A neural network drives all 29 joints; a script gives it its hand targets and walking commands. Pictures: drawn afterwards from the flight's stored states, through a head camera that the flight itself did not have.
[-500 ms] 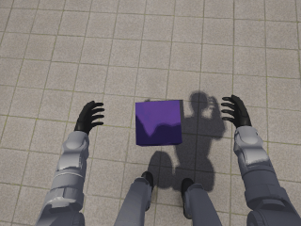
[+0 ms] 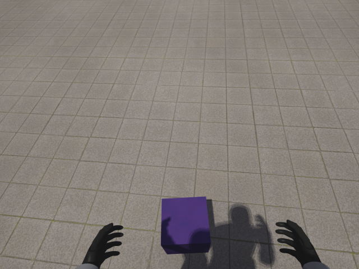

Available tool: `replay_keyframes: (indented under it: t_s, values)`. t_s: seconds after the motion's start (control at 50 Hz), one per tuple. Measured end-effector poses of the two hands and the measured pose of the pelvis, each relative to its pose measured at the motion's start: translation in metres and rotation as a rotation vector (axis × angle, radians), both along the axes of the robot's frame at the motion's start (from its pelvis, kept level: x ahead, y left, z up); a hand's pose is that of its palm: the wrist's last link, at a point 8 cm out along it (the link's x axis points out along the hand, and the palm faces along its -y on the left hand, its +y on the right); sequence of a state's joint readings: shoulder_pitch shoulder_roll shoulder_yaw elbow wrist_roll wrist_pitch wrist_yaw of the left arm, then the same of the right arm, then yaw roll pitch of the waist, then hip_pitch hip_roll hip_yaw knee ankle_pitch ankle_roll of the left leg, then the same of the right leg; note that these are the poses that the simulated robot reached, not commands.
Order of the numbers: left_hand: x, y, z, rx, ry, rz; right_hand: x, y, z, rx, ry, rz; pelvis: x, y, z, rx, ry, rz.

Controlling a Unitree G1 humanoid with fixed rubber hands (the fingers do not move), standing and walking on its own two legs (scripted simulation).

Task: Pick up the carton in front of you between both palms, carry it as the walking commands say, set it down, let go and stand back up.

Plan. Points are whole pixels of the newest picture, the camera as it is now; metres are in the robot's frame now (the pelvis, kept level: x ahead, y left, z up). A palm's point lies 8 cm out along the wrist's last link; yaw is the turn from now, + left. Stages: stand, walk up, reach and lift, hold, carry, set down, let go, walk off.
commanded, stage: let go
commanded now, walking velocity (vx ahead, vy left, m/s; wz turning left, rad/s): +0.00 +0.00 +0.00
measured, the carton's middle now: (185, 226) +0.38 +0.06 -0.65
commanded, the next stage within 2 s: stand in 0.48 s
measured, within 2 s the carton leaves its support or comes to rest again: neither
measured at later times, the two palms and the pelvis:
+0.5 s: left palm (90, 262) +0.16 +0.24 -0.06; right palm out of the picture +0.15 -0.23 -0.07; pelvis -0.01 +0.00 +0.00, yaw +0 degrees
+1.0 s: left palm out of the picture +0.14 +0.30 -0.10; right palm out of the picture +0.13 -0.28 -0.08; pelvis +0.01 +0.02 +0.00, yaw -1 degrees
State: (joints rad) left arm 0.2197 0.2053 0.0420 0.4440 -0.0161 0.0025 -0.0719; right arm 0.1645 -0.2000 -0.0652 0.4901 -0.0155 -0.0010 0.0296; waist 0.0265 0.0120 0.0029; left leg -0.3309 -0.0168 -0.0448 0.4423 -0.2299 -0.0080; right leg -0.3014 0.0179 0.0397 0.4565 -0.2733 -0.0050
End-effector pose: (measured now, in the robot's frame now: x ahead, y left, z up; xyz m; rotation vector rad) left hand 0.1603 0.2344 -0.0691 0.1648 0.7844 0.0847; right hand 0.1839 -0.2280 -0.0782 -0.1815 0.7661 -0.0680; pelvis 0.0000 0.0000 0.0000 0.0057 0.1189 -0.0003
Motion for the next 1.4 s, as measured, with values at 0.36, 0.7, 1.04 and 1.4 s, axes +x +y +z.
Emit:
replay_keyframes:
  t_s: [0.36,0.7,1.04,1.4]
  values:
    - [-0.003,-0.01,0.004,0.0,0.015,-0.031,-0.029,-0.009,0.015,0.005,0.031,-0.005,-0.007,-0.007,0.001,0.002,-0.212,-0.002]
    - [-0.014,0.053,-0.015,0.152,0.071,0.023,-0.051,-0.044,0.0,-0.193,0.127,-0.061,0.001,0.01,-0.005,-0.01,-0.133,-0.008]
    - [-0.023,0.067,-0.029,0.177,0.167,0.014,-0.055,-0.047,-0.005,-0.213,0.187,-0.089,0.01,0.018,-0.002,-0.01,-0.133,-0.013]
    - [-0.048,0.075,-0.03,0.2,0.231,0.027,-0.081,-0.056,-0.011,-0.215,0.259,-0.1,0.0,0.016,0.002,-0.008,-0.152,-0.012]
